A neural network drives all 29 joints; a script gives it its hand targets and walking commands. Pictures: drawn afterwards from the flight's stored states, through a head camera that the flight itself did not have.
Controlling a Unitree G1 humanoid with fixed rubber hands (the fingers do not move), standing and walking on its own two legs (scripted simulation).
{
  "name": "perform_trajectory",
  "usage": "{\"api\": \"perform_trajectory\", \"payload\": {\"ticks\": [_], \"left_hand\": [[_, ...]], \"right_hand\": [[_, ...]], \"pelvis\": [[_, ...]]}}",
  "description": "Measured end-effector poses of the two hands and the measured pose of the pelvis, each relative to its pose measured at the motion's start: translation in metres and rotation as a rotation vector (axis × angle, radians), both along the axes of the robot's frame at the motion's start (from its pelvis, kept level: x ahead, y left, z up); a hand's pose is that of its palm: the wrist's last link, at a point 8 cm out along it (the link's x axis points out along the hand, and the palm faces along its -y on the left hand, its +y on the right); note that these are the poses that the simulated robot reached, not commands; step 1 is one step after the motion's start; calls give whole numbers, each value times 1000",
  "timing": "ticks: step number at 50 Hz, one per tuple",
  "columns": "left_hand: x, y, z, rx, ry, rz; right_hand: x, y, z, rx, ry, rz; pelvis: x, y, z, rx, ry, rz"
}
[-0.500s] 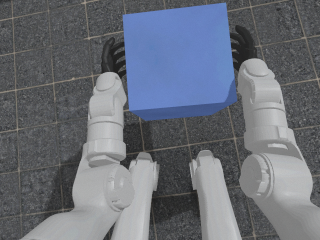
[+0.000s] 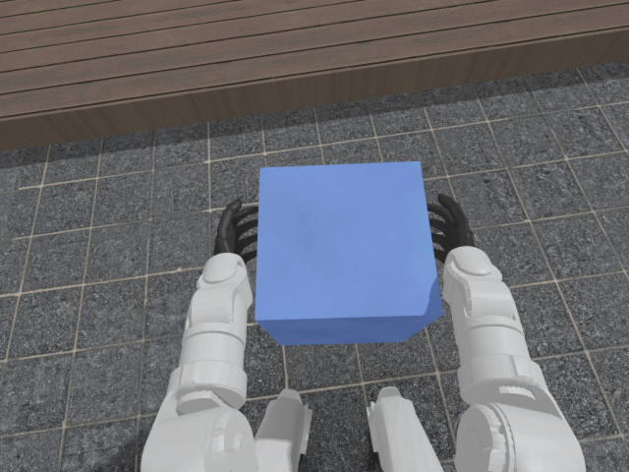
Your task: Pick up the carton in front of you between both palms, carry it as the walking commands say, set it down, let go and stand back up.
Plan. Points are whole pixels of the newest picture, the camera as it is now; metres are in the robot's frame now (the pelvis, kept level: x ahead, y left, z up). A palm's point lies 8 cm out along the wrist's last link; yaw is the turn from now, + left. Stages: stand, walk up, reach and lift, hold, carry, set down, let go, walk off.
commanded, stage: reach and lift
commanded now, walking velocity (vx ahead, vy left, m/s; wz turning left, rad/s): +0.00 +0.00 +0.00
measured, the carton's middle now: (340, 266) +0.41 -0.01 -0.11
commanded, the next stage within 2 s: hold in 1.60 s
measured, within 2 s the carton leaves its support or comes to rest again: neither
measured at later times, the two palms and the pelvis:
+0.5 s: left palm (178, 238) +0.35 +0.15 +0.11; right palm (500, 240) +0.35 -0.15 +0.11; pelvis +0.05 +0.01 +0.11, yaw -1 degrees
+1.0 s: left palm (157, 235) +0.34 +0.15 +0.15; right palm (522, 238) +0.33 -0.15 +0.15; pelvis +0.04 +0.00 +0.12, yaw +0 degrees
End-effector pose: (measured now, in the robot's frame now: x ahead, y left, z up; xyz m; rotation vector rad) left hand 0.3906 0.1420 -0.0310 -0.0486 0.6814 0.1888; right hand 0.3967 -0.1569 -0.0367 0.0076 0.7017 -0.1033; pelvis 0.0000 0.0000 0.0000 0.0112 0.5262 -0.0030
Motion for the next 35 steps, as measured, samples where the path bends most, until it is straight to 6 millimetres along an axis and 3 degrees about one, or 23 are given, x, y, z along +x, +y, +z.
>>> {"api": "perform_trajectory", "payload": {"ticks": [20, 29, 35], "left_hand": [[-33, 6, 117, 12, -7, -38], [-44, 11, 165, 31, -28, -71], [-51, 11, 178, 48, -7, -87]], "right_hand": [[-41, 6, 118, -3, -7, -29], [-57, 11, 167, -25, -29, -32], [-64, 10, 181, -43, -9, -21]], "pelvis": [[44, 5, 98, -11, -302, -6], [53, 6, 121, -15, -469, -3], [49, 7, 124, -15, -547, -3]]}}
